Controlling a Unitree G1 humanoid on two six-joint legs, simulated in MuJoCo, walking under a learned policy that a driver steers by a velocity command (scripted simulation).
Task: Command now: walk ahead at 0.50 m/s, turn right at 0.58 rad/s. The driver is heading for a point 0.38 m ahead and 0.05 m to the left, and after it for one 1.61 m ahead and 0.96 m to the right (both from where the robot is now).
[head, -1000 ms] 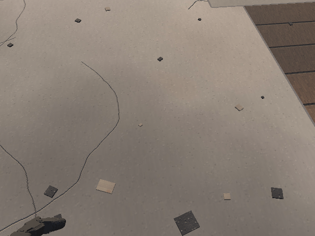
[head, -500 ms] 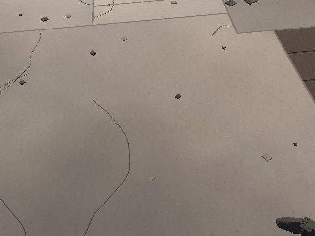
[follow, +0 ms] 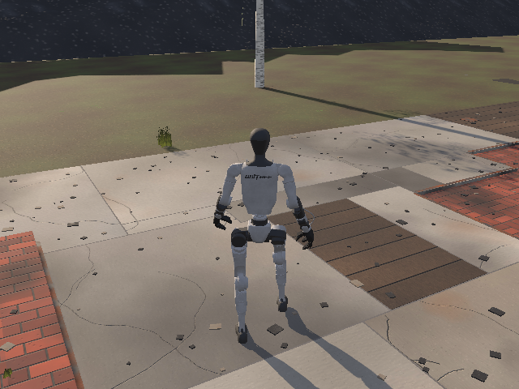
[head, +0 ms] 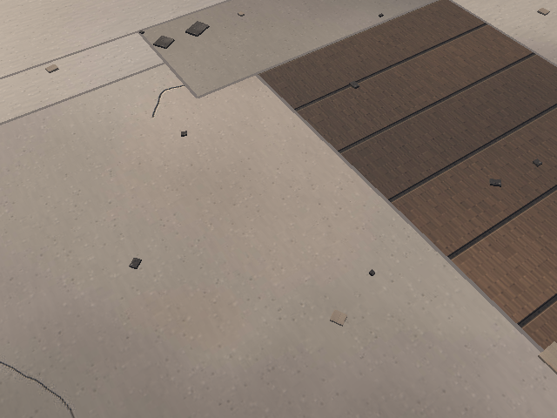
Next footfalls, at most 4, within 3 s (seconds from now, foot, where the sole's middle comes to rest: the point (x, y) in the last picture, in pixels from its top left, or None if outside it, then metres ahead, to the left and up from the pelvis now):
0.16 right None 0.26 -0.14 -0.78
0.66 left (242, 375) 0.57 0.06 -0.78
1.14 right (351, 372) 0.55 -0.20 -0.78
1.58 left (316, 259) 0.88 -0.16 -0.78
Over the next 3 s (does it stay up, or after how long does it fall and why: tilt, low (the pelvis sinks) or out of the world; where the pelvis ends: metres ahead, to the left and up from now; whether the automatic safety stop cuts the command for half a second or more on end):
stays up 1.24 -0.68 0.00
